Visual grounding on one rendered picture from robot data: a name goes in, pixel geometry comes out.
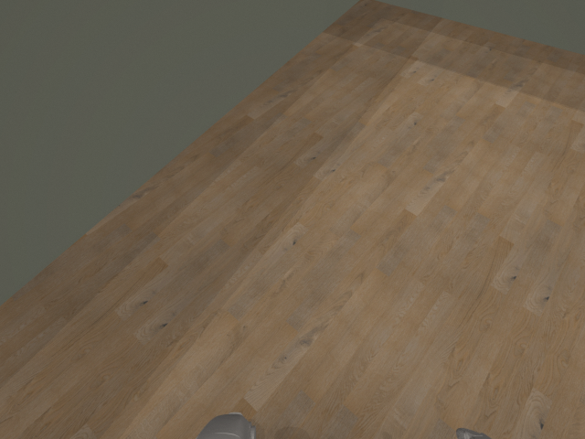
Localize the left robot thigh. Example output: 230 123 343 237
196 414 256 439

